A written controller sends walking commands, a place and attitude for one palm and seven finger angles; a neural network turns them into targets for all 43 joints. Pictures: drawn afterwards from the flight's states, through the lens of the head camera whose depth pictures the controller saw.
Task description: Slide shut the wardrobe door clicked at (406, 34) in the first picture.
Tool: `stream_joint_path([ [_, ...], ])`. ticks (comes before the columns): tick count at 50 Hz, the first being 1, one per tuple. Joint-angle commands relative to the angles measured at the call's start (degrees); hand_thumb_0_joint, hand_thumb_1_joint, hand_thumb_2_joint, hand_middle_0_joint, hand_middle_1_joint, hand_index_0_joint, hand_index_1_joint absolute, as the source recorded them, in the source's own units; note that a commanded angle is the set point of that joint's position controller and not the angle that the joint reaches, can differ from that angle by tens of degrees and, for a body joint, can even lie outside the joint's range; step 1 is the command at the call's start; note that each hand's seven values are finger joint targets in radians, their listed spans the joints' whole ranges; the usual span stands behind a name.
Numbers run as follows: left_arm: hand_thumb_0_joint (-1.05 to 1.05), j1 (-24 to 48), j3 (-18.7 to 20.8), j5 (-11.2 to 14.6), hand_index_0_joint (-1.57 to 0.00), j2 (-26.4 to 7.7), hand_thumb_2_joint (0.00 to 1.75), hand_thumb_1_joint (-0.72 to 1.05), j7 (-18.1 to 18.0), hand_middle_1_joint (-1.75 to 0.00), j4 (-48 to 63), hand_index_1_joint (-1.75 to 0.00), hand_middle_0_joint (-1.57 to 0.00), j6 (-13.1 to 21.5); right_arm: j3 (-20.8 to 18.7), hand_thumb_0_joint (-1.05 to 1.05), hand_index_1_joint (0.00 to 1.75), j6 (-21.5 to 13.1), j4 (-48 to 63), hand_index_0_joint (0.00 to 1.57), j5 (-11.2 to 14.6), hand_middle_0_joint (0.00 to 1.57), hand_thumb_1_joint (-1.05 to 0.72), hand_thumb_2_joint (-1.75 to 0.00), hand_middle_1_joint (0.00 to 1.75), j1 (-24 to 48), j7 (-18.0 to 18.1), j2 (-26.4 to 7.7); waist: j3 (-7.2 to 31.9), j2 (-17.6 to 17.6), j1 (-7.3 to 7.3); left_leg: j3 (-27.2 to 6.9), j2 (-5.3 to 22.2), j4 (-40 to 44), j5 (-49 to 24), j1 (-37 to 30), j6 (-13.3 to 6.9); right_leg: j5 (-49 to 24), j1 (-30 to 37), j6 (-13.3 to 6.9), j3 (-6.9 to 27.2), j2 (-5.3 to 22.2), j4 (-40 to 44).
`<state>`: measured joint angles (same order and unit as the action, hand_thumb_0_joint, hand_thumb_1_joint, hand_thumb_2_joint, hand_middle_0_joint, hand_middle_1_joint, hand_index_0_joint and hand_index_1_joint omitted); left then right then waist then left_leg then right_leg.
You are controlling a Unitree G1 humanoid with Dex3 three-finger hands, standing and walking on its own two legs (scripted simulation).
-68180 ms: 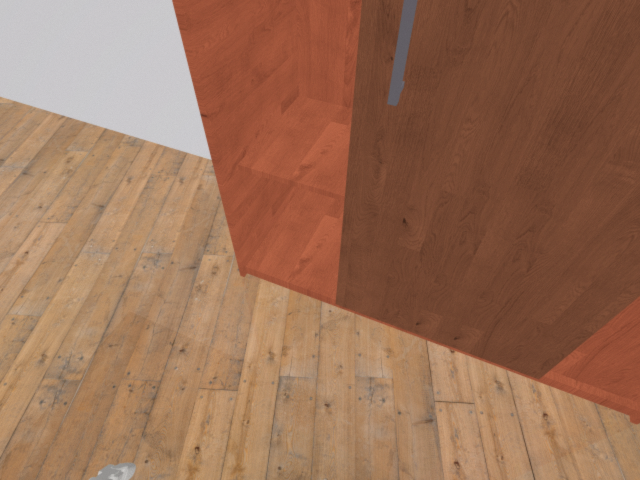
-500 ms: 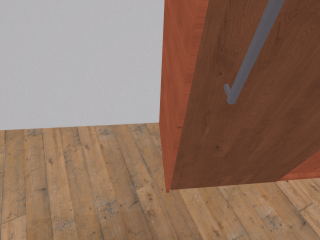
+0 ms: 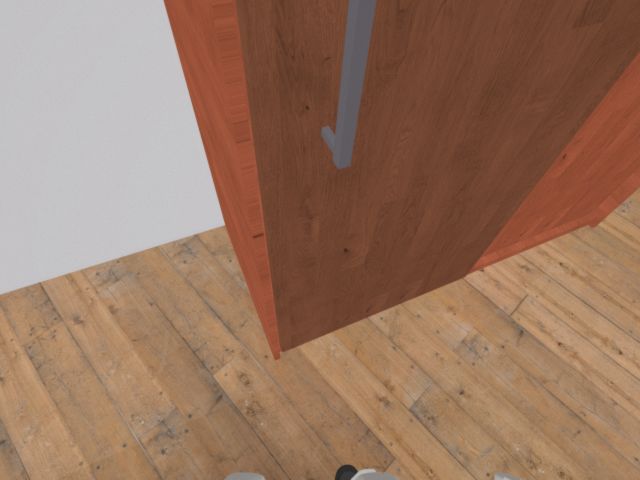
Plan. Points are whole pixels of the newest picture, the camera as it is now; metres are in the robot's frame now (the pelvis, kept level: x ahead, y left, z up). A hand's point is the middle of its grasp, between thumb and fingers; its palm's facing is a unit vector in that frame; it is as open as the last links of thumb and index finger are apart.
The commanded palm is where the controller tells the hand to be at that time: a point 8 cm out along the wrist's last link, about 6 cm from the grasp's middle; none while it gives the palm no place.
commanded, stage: walk to a spot facing it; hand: right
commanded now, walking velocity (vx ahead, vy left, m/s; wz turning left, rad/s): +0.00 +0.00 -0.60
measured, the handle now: (347, 32) +0.48 +0.03 +0.27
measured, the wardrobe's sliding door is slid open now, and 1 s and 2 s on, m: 0.00 0.00 0.00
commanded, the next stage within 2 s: none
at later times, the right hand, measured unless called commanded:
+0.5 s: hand out of the picture +0.03 -0.24 -0.16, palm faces +0.35 +0.89 -0.29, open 7.4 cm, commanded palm none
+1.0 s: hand out of the picture -0.04 -0.22 -0.18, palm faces +0.64 +0.72 -0.26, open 7.4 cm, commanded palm none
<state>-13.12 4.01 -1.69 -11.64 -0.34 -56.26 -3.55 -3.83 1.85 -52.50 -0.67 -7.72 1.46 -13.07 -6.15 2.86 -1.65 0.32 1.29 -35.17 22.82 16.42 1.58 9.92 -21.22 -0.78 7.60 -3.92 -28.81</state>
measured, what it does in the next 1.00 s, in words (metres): steps on the spot, turning right: left foot, then right foot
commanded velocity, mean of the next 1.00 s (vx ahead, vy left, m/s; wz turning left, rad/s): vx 0.00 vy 0.00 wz -0.60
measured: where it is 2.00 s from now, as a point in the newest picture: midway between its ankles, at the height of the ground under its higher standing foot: outside the picture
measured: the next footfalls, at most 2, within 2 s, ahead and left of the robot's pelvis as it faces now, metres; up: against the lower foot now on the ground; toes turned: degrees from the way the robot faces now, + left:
left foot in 0.02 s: +0.02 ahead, +0.14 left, +0.00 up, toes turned -1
right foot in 0.30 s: +0.04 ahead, -0.14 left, +0.00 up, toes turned -17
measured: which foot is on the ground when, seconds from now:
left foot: up 0.00-0.00, down 0.02-0.30, up 0.32-0.56, down 0.58-0.84, up 0.86-1.00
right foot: down 0.00-0.02, up 0.04-0.28, down 0.30-0.56, up 0.58-0.84, down 0.86-1.00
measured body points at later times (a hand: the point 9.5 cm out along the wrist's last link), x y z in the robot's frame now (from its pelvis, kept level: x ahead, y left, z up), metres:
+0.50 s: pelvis +0.02 +0.00 +0.00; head +0.09 -0.02 +0.44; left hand +0.20 +0.21 -0.15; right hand +0.01 -0.29 -0.14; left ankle +0.05 +0.14 -0.69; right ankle +0.01 -0.13 -0.74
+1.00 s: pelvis +0.04 -0.01 -0.01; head +0.09 -0.06 +0.44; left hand +0.27 +0.13 -0.15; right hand -0.07 -0.26 -0.16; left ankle +0.10 +0.12 -0.68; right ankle -0.02 -0.11 -0.74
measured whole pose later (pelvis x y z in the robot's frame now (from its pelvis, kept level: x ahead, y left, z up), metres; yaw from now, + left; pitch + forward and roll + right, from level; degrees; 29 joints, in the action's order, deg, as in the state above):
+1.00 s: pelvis +0.04 -0.01 -0.01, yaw -39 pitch +0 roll +0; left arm -7.9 3.2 -1.7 -12.4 0.1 -52.4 -2.4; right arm -4.5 3.9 -52.9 -0.7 -8.8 1.1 -13.6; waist -9.0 -1.3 0.3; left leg 3.1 6.0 -57.6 29.6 23.6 4.2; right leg 16.2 -17.4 -0.8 -0.1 -0.8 -33.4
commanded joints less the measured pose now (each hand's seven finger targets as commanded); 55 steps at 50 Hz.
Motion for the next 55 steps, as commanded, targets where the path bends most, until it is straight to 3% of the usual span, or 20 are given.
stream_joint_path([
  [1, 0.0, 1.9, 2.7, 0.0, -0.2, -6.6, 0.9, 0.9, 0.5, -0.3, 7.0, -0.3, -0.2, 0.7, -3.0, 0.0, 0.3, -1.2, 2.9, 0.2, -1.0, 0.2, -0.9, -0.9, 0.3, -5.7, 1.2, -14.6, 4.4, -16.8, 3.09, -23.3, 27.3, 24.7, -4.2, -8.1, -11.5, 22.5, -12.8, 2.6, -2.9, -1.6, -23.5],
  [5, 0.0, 1.8, 1.8, 0.2, -0.2, -5.6, 0.9, 0.9, 1.5, -0.3, 6.4, -0.3, -0.2, 0.2, -1.8, 0.0, 0.3, -2.4, 3.9, 0.2, -0.8, 0.2, -0.9, -0.9, 0.3, 1.0, 1.3, -8.1, 3.6, -15.4, -0.55, -3.0, 17.8, 13.9, -36.2, -8.7, -10.2, 16.4, -12.1, 4.0, -5.6, 5.2, -35.5],
  [9, 0.0, 7.3, 0.4, 0.7, -0.2, -4.5, 0.9, 0.9, 1.9, -0.3, 8.1, -0.3, -0.2, 0.8, -2.9, 0.0, 0.3, -2.2, 1.7, 0.2, -0.9, 0.2, -0.9, -0.9, 0.3, -6.5, 1.2, -11.8, 6.6, -14.0, 3.45, 1.7, 17.4, 7.1, -51.0, -17.6, -8.0, 15.1, -6.0, 3.8, -12.1, 4.1, -14.9],
  [12, 0.0, 4.5, 0.6, 0.6, -0.2, -6.0, 0.9, 0.9, 1.8, -0.3, 7.6, -0.3, -0.2, 0.9, -3.2, 0.0, 0.3, -1.8, 1.6, 0.2, -0.6, 0.2, -0.9, -0.9, 0.3, -6.2, 0.7, -13.3, 7.1, -14.6, 1.63, 5.2, 17.0, 1.5, -50.7, -15.1, -5.2, 7.6, 2.2, 2.7, -14.9, 2.5, -4.4],
  [14, 0.0, -2.2, 2.2, -0.2, -0.2, -12.2, 0.9, 0.9, 1.6, -0.3, 6.1, -0.3, -0.2, 1.7, -3.0, 0.0, 0.3, -1.4, 3.2, 0.2, 0.2, 0.2, -0.9, -0.9, 0.3, -6.7, 0.2, -11.0, 13.0, 0.5, -1.99, 9.7, 12.7, -16.1, -32.0, -0.1, -0.1, -17.2, 21.2, -1.7, -4.4, 11.5, 3.2],
  [15, 0.0, -6.0, 3.6, -0.3, -0.2, -18.0, 0.9, 0.9, 1.1, -0.3, 5.6, -0.3, -0.2, 1.8, -1.7, 0.0, 0.3, -1.3, 5.6, 0.2, 0.6, 0.2, -0.9, -0.9, 0.3, -5.3, -0.1, -6.6, 14.7, 18.3, -3.92, 9.0, 4.9, -29.0, 14.6, 13.8, 3.0, -45.2, 27.7, -11.6, 15.6, 26.8, 4.1],
  [16, 0.0, -8.4, 3.3, 0.0, -0.2, -18.5, 0.9, 0.9, 0.7, -0.3, 4.2, -0.3, -0.2, 1.4, -1.1, 0.0, 0.3, -0.4, 8.2, 0.2, -0.3, 0.2, -0.9, -0.9, 0.3, 0.4, 0.6, -7.1, 12.0, 9.0, -4.72, 2.3, 5.6, -32.0, 18.1, 13.8, 2.4, -39.3, 21.3, -13.8, 15.3, 28.8, 4.7],
  [20, 0.0, 3.3, 2.1, -0.4, -0.2, -14.1, 0.9, 0.9, -0.5, -0.3, 7.2, -0.3, -0.2, 1.8, -1.8, 0.0, 0.3, 0.4, 5.3, 0.2, 0.0, 0.2, -0.9, -0.9, 0.3, -0.6, -0.3, -6.7, 8.2, 7.9, 0.23, 0.4, 4.8, -27.0, 5.6, 11.2, 2.3, -13.8, 11.4, -8.7, 7.8, 17.8, 8.0],
  [26, 0.0, 7.0, 2.3, -0.1, -0.2, -13.5, 0.9, 0.9, -0.2, -0.3, 8.5, -0.3, -0.2, 1.1, -1.5, 0.0, 0.3, -0.6, 3.8, 0.2, 0.1, 0.2, -0.9, -0.9, 0.3, -8.0, -0.3, -6.6, 9.4, 5.4, 3.49, 3.0, 0.2, 0.7, -2.4, -5.7, 1.3, -10.2, 3.2, -6.2, 8.7, 13.4, 3.2],
  [27, 0.0, 8.2, 2.1, 0.5, -0.2, -11.7, 0.9, 0.9, -0.1, -0.3, 9.5, -0.3, -0.2, 1.1, -2.0, 0.0, 0.3, -1.2, 3.3, 0.2, -0.2, 0.2, -0.9, -0.9, 0.3, -10.8, 0.0, -8.2, 9.4, -0.5, 5.13, 1.0, 3.0, 11.3, -7.7, -11.6, 0.8, -3.7, -1.8, -3.3, 6.5, 9.4, -2.2],
  [28, 0.0, 7.2, 1.8, 1.1, -0.2, -7.5, 0.9, 0.9, 0.4, -0.3, 10.5, -0.3, -0.2, 1.0, -3.0, 0.0, 0.3, -1.8, 3.7, 0.2, -1.2, 0.2, -0.9, -0.9, 0.3, -11.2, 0.5, -13.6, 7.9, -17.1, 5.12, -18.1, 18.9, 20.1, -9.8, -14.7, -4.8, 14.0, -11.9, 1.7, -2.5, 0.3, -15.6],
  [29, 0.0, 7.0, 2.1, 0.4, -0.2, -8.6, 0.9, 0.9, 0.9, -0.3, 10.8, -0.3, -0.2, 0.8, -2.8, 0.0, 0.3, -1.8, 4.2, 0.2, -1.1, 0.2, -0.9, -0.9, 0.3, -9.3, 0.6, -15.5, 6.7, -19.8, 4.64, -23.0, 27.5, 21.6, -14.8, -8.5, -11.1, 25.8, -11.5, 2.5, -3.8, -0.3, -30.5],
  [30, 0.0, 5.9, 2.1, 0.3, -0.2, -8.2, 0.9, 0.9, 1.2, -0.3, 10.2, -0.3, -0.2, 0.3, -2.5, 0.0, 0.3, -2.1, 4.8, 0.2, -1.0, 0.2, -0.9, -0.9, 0.3, -7.0, 0.8, -13.6, 6.1, -14.1, 3.07, -18.3, 24.5, 19.0, -15.6, -4.4, -12.3, 22.5, -9.8, 2.1, -2.7, 1.4, -38.9],
  [33, 0.0, 5.7, 1.3, 0.5, -0.2, -6.1, 0.9, 0.9, 1.6, -0.3, 9.0, -0.3, -0.2, 0.2, -2.0, 0.0, 0.3, -2.3, 5.2, 0.2, -1.0, 0.2, -0.9, -0.9, 0.3, -2.5, 1.2, -9.2, 4.9, -17.4, 0.99, -3.2, 19.0, 12.3, -38.0, -8.4, -9.9, 20.4, -9.8, 4.0, -5.7, 5.5, -35.2],
  [39, 0.0, 6.5, 0.2, 1.0, -0.2, -4.4, 0.9, 0.9, 2.0, -0.3, 8.5, -0.3, -0.2, 1.1, -3.5, 0.0, 0.3, -1.7, 2.5, 0.2, -0.8, 0.2, -0.9, -0.9, 0.3, -7.8, 0.6, -12.9, 8.0, -16.2, 2.94, 4.4, 17.9, 3.7, -44.7, -13.8, -5.4, 10.7, 2.2, 3.0, -14.5, 2.7, -5.8],
  [41, 0.0, 0.5, 1.4, 0.5, -0.2, -8.7, 0.9, 0.9, 2.1, -0.3, 6.8, -0.3, -0.2, 1.6, -3.3, 0.0, 0.3, -1.3, 3.2, 0.2, -0.1, 0.2, -0.9, -0.9, 0.3, -6.7, 0.1, -11.4, 11.1, -6.9, -0.54, 9.0, 15.8, -8.6, -32.4, -3.8, -0.7, -6.2, 17.1, 1.0, -10.0, 6.8, 4.1],
  [42, 0.0, -1.9, 2.9, -0.2, -0.2, -14.7, 0.9, 0.9, 1.6, -0.3, 6.8, -0.3, -0.2, 2.0, -2.6, 0.0, 0.3, -0.9, 5.4, 0.2, 0.4, 0.2, -0.9, -0.9, 0.3, -6.9, -0.3, -7.5, 12.7, 11.8, -1.79, 11.2, 8.0, -21.0, 0.8, 11.3, 3.7, -29.5, 25.4, -6.8, 9.8, 22.1, 5.0],
  [43, 0.0, -4.9, 3.4, -0.2, -0.2, -17.2, 0.9, 0.9, 1.1, -0.3, 5.4, -0.3, -0.2, 1.5, -1.6, 0.0, 0.3, -0.4, 7.8, 0.2, -0.1, 0.2, -0.9, -0.9, 0.3, -2.0, 0.2, -6.0, 11.1, 13.5, -3.86, 5.5, 6.3, -27.4, 18.6, 14.0, 3.2, -31.9, 20.2, -12.8, 15.1, 28.4, 7.9],
  [53, 0.0, 5.8, 2.4, 0.0, -0.2, -12.5, 0.9, 0.9, -0.5, -0.3, 7.7, -0.3, -0.2, 1.4, -1.6, 0.0, 0.3, -0.6, 3.7, 0.2, 0.3, 0.2, -0.9, -0.9, 0.3, -6.3, -0.1, -5.4, 10.0, 6.5, 2.64, 3.5, 0.5, -1.1, -2.0, -3.4, 1.8, -19.1, 7.8, -7.0, 8.4, 14.4, 3.4],
  [55, 0.0, 7.2, 2.1, 1.0, -0.2, -8.5, 0.9, 0.9, 0.0, -0.3, 9.3, -0.3, -0.2, 1.2, -2.6, 0.0, 0.3, -1.7, 3.1, 0.2, -0.6, 0.2, -0.9, -0.9, 0.3, -10.8, 0.5, -10.2, 9.1, -6.9, 5.08, -7.5, 11.4, 17.5, -11.8, -14.5, -1.4, 1.6, -4.9, -1.0, 2.4, 5.4, -9.1],
])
